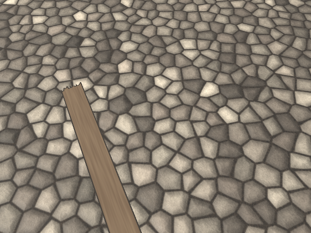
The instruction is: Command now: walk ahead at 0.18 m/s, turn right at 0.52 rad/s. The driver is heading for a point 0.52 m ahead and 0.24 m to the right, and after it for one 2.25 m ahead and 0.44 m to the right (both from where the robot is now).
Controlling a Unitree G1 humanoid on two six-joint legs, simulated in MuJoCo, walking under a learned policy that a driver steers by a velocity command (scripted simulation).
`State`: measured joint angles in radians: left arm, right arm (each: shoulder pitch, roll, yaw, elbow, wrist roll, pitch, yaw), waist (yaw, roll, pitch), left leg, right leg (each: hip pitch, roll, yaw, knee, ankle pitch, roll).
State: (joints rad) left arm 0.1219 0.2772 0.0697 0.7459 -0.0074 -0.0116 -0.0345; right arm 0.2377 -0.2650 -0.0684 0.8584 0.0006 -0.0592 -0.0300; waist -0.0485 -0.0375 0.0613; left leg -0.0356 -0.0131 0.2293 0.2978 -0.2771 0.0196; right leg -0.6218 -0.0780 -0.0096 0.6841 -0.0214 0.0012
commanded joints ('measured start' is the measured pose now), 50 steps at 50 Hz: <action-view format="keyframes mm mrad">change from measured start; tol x32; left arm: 1 21 84 26 -83 6 0 -20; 50 -42 111 34 -267 -13 -8 -25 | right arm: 1 -70 -193 -49 -66 26 12 -14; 50 107 -271 -65 -69 35 2 19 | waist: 1 52 123 -79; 6 45 -266 -406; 50 34 175 -28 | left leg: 1 24 295 -58 61 749 118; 4 -38 197 -17 462 711 26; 6 -559 -81 -186 1069 -471 -95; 27 -109 7 -293 112 -3 -16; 30 -38 430 -896 -125 -469 216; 47 38 314 -171 -132 169 110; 50 50 310 -84 79 705 78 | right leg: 1 111 26 -32 -48 -63 -39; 4 406 113 -50 -231 99 -122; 6 838 -312 683 -237 635 -451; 28 48 124 363 -73 -658 -85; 36 -239 65 101 469 -175 28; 50 182 103 -108 -71 -215 -87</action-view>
